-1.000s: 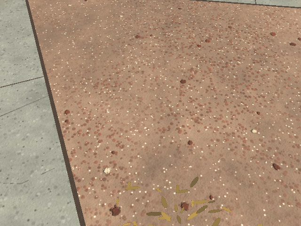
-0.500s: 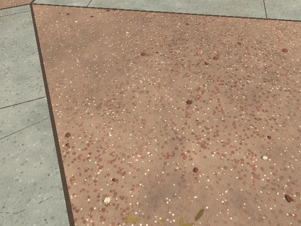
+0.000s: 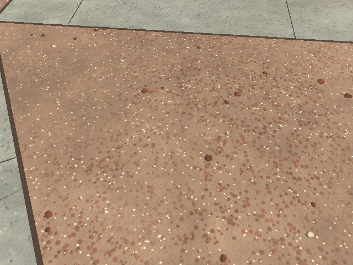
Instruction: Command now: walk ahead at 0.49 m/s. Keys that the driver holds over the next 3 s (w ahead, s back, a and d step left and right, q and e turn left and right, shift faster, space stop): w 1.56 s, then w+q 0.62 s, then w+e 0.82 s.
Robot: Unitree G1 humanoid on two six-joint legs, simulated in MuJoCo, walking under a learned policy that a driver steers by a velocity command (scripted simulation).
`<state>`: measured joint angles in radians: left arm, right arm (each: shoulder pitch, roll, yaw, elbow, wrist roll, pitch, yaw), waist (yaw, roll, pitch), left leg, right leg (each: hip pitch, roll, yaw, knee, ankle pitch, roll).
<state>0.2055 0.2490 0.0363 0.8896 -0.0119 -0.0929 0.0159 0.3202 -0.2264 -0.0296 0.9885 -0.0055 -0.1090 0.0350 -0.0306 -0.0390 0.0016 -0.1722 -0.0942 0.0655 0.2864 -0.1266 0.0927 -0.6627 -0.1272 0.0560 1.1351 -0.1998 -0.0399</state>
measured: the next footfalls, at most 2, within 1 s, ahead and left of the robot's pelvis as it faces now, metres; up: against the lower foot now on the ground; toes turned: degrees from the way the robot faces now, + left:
right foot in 0.30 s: +0.33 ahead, -0.17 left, +0.00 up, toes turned -2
left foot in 0.86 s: +0.65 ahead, +0.07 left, +0.00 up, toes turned +3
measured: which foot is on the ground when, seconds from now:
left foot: down 0.00-0.32, up 0.34-0.84, down 0.86-1.00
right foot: up 0.00-0.28, down 0.30-0.86, up 0.88-1.00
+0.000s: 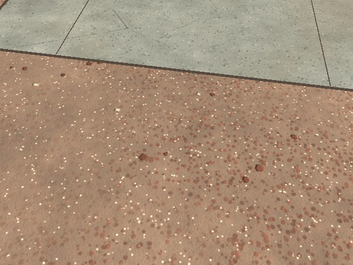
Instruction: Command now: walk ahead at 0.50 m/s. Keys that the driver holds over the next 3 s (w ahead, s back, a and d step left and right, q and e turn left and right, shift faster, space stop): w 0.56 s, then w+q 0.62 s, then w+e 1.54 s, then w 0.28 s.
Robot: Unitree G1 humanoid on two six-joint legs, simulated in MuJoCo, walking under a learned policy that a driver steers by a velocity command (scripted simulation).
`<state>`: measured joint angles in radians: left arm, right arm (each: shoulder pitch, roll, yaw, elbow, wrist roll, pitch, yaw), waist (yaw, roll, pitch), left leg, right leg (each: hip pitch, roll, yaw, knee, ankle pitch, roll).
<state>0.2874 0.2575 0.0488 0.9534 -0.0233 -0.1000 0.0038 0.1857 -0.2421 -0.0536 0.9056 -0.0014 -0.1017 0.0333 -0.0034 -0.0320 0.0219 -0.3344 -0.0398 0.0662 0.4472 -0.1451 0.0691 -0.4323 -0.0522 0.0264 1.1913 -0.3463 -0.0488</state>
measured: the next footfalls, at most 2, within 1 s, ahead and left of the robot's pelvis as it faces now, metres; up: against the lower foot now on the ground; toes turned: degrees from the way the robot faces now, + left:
right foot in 0.42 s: +0.40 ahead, -0.16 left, +0.00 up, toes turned -3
left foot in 1.00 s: +0.69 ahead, +0.10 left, +0.00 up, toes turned +14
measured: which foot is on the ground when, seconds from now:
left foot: down 0.00-0.44, up 0.46-0.98, down 1.00-1.00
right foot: up 0.00-0.40, down 0.42-1.00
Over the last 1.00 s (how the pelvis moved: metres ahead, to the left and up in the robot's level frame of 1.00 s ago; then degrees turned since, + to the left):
0.55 -0.01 -0.01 1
